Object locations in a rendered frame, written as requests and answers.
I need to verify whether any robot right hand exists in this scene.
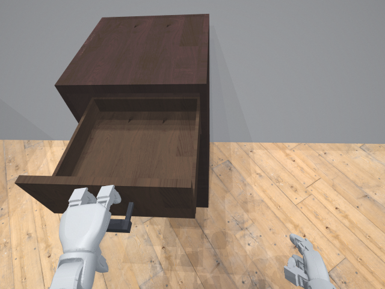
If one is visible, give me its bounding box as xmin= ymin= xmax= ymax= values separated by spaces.
xmin=284 ymin=234 xmax=330 ymax=289

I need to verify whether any drawer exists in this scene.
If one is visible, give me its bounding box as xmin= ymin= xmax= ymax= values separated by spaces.
xmin=15 ymin=97 xmax=201 ymax=219

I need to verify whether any handle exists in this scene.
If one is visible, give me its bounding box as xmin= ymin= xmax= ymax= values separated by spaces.
xmin=106 ymin=202 xmax=134 ymax=233

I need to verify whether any robot left hand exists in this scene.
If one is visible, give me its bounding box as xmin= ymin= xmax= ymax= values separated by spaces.
xmin=59 ymin=185 xmax=122 ymax=273

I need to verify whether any left robot forearm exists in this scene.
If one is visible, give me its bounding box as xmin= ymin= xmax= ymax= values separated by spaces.
xmin=49 ymin=250 xmax=97 ymax=289

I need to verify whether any cabinet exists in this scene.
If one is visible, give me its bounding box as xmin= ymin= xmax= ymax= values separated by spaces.
xmin=54 ymin=14 xmax=209 ymax=208

